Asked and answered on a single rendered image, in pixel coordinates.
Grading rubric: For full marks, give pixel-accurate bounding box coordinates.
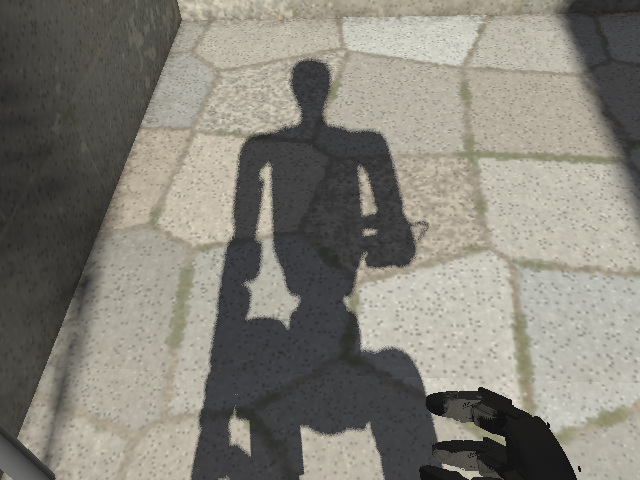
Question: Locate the right robot hand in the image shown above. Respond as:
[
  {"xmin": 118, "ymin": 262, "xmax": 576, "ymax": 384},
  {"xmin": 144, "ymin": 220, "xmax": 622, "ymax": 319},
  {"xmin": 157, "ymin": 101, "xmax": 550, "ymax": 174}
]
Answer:
[{"xmin": 419, "ymin": 387, "xmax": 581, "ymax": 480}]

